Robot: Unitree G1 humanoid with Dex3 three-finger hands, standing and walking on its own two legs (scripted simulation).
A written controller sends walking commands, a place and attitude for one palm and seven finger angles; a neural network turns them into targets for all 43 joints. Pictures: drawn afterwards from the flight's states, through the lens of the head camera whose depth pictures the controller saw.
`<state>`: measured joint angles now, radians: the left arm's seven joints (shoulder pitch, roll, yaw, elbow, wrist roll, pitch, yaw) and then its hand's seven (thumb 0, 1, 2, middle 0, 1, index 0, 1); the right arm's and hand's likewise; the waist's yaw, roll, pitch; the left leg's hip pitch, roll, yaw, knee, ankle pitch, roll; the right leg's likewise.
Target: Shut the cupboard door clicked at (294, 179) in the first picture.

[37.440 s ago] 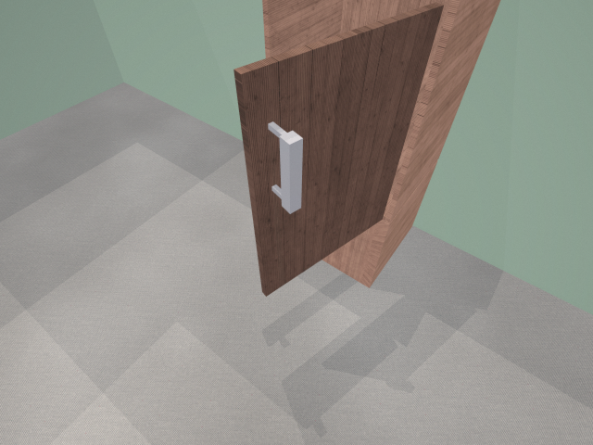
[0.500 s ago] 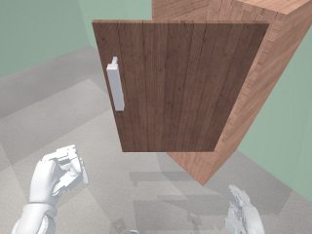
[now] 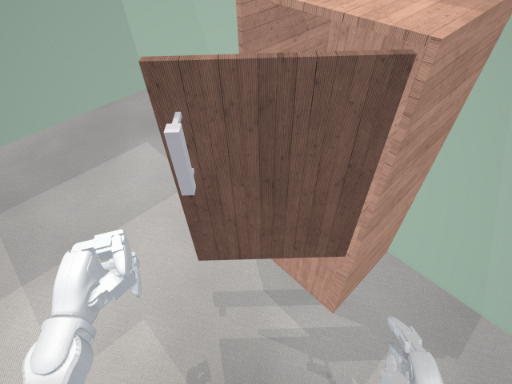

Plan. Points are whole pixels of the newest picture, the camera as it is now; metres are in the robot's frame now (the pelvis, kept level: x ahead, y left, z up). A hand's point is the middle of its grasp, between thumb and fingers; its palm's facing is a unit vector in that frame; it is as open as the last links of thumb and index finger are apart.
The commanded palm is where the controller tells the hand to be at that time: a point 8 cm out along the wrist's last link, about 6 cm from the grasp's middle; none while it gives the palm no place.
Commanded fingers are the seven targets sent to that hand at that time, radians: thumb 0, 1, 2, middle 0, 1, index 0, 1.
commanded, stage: raise the hand and make a fist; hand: left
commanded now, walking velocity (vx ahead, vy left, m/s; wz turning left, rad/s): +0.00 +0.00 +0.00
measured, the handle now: (183, 154) +0.48 +0.19 +0.11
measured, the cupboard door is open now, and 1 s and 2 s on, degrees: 48 48 48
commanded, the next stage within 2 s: bring the fist close to the handle in 0.12 s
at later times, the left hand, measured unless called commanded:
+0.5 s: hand (157, 250) +0.27 +0.17 +0.11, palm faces +0.08 -1.00 -0.03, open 3.1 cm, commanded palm +0.25 +0.22 +0.11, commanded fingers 0.00 0.90 0.90 -1.30 -1.50 -1.30 -1.50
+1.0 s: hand (178, 214) +0.33 +0.16 +0.11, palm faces +0.10 -0.99 -0.01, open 3.1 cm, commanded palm +0.31 +0.20 +0.11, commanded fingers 0.00 0.90 0.90 -1.30 -1.50 -1.30 -1.50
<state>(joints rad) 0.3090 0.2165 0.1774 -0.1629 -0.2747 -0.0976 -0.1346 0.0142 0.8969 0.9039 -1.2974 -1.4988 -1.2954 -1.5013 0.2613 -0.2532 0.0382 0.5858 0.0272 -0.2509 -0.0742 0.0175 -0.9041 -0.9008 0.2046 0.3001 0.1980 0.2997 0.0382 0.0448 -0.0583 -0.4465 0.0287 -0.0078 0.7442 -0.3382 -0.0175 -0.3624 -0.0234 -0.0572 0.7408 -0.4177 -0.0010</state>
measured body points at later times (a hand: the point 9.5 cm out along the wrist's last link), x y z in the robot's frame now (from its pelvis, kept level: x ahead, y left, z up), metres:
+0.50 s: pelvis +0.00 +0.00 +0.00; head +0.00 -0.02 +0.45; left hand +0.26 +0.22 +0.11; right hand +0.18 -0.22 -0.08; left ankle +0.03 +0.13 -0.71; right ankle -0.02 -0.12 -0.71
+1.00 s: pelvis +0.00 +0.00 +0.00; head +0.01 -0.01 +0.45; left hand +0.32 +0.21 +0.11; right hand +0.16 -0.24 -0.09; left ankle +0.03 +0.13 -0.71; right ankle -0.02 -0.12 -0.71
